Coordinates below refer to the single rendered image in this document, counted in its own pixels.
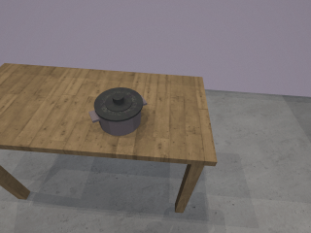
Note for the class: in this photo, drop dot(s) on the table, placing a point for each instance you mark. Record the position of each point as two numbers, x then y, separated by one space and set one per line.
46 109

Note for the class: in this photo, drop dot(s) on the pot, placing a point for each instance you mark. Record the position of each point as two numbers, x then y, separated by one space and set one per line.
118 128

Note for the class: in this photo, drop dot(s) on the knob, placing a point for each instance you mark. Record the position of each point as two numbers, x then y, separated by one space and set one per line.
118 98

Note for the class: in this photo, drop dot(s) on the lid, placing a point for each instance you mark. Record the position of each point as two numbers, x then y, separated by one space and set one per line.
130 107

